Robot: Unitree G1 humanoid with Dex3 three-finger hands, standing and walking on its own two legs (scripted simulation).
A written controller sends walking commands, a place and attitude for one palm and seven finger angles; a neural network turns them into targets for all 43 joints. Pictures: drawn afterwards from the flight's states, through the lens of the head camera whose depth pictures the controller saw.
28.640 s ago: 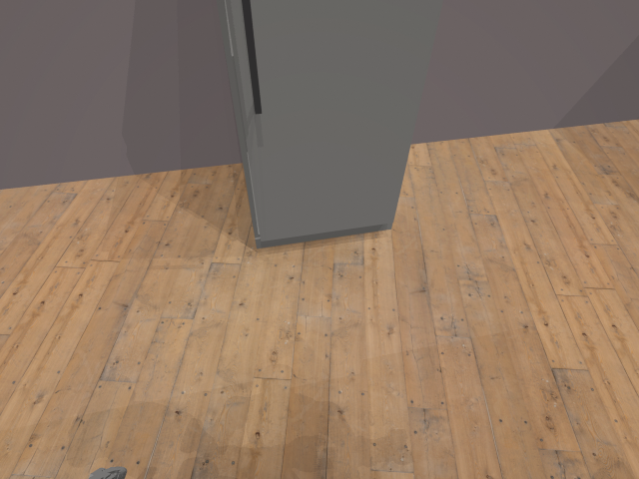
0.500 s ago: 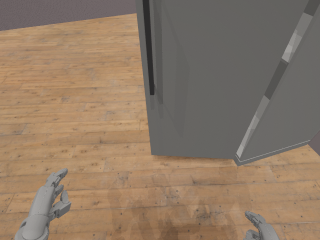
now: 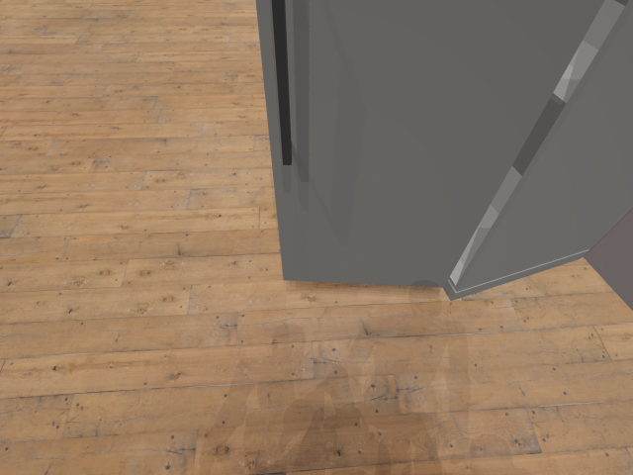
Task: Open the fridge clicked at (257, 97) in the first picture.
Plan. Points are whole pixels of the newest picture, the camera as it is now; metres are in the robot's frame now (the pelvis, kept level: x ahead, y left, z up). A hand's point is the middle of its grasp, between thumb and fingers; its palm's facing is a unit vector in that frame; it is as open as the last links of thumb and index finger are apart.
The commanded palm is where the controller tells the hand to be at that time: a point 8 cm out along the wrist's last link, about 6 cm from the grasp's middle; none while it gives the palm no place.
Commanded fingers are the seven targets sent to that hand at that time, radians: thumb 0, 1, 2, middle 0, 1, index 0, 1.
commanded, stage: let the arm hang, fingers relaxed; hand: left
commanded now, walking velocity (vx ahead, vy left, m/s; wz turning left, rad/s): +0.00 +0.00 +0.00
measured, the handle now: (282, 46) +0.74 +0.10 +0.15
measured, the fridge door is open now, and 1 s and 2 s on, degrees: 69 69 69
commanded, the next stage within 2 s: look to check the result in 0.46 s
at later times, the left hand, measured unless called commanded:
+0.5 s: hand out of the picture +0.06 +0.18 -0.18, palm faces -0.04 -0.98 -0.20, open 7.3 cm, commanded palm none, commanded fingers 0.00 0.90 0.90 -0.20 -0.30 -0.20 -0.30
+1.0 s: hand out of the picture +0.04 +0.17 -0.18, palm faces -0.03 -0.98 -0.19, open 7.4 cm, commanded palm none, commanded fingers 0.00 0.90 0.90 -0.20 -0.30 -0.20 -0.30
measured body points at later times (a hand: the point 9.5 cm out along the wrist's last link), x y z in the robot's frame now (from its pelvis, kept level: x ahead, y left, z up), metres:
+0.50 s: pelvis +0.02 +0.00 +0.00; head +0.03 +0.01 +0.45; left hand +0.06 +0.23 -0.16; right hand +0.04 -0.23 -0.15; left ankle +0.02 +0.09 -0.74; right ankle +0.00 -0.12 -0.74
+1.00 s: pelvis +0.03 +0.00 +0.00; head +0.05 +0.00 +0.45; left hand +0.04 +0.23 -0.16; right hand +0.03 -0.23 -0.16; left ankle +0.02 +0.09 -0.74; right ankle +0.00 -0.12 -0.74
